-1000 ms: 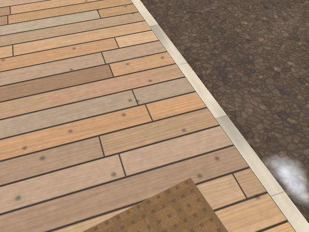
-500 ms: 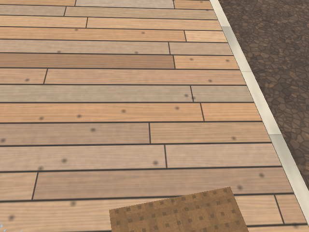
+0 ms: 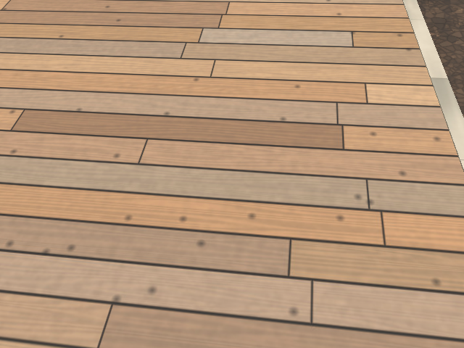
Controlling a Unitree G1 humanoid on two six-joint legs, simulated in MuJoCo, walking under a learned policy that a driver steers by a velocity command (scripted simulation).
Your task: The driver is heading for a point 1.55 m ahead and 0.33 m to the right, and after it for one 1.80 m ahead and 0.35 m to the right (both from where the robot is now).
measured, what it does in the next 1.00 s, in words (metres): walks ahead, turning right: left foot, then right foot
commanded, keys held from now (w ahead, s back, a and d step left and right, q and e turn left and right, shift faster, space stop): w+e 0.80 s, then w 0.02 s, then w+q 0.18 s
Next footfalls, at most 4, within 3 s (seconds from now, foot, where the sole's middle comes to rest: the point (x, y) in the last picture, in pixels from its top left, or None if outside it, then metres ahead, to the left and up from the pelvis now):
0.30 left None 0.32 0.10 -0.78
0.84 right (321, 341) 0.52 -0.18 -0.78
1.38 left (304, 243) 0.84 -0.16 -0.78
1.90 right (348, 173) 1.14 -0.36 -0.78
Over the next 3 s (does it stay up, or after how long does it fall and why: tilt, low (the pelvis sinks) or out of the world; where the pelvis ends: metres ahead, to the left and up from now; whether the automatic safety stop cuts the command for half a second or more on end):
stays up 1.46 -0.27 -0.02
